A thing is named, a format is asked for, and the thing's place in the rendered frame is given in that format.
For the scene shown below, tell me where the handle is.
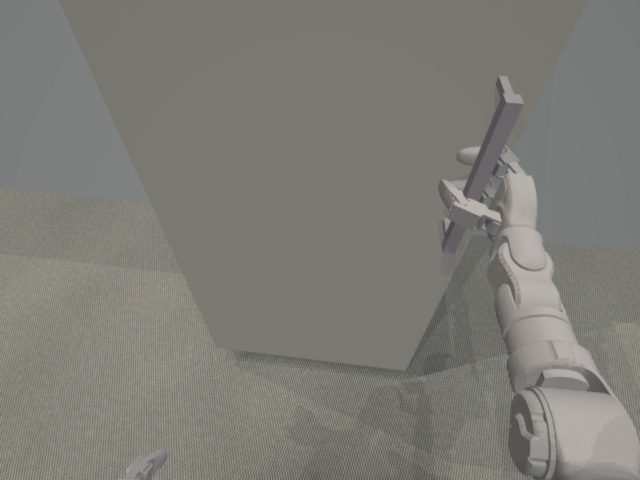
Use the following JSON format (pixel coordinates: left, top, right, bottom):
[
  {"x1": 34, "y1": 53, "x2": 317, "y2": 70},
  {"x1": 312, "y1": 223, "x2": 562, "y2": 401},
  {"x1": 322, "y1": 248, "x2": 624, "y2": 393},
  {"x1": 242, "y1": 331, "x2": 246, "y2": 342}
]
[{"x1": 442, "y1": 76, "x2": 524, "y2": 254}]

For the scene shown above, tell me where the left robot hand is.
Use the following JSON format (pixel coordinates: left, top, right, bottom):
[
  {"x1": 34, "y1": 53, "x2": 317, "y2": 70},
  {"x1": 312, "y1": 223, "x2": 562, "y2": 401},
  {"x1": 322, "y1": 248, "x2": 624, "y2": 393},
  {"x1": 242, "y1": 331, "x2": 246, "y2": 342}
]
[{"x1": 118, "y1": 449, "x2": 168, "y2": 480}]

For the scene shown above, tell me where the robot right forearm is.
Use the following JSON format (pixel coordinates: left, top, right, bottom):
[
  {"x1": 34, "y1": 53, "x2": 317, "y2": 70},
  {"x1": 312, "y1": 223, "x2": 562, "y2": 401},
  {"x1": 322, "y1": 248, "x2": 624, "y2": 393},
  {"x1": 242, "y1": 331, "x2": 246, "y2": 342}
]
[{"x1": 487, "y1": 227, "x2": 640, "y2": 475}]

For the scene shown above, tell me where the right robot upper arm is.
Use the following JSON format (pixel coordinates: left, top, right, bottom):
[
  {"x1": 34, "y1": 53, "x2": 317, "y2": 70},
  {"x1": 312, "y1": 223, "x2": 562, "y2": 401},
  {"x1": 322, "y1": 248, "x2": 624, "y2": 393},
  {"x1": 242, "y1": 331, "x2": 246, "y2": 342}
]
[{"x1": 508, "y1": 386, "x2": 640, "y2": 480}]

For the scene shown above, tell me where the right robot hand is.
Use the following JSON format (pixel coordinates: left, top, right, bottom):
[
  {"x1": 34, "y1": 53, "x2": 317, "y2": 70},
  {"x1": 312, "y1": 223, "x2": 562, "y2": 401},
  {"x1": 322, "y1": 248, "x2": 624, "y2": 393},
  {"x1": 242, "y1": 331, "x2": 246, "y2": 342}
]
[{"x1": 438, "y1": 145, "x2": 538, "y2": 243}]

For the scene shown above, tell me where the fridge door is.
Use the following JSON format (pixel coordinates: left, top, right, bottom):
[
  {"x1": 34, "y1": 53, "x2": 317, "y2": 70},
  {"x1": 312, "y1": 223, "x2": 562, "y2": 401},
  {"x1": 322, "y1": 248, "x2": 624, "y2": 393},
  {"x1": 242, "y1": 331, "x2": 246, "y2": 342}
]
[{"x1": 59, "y1": 0, "x2": 588, "y2": 371}]

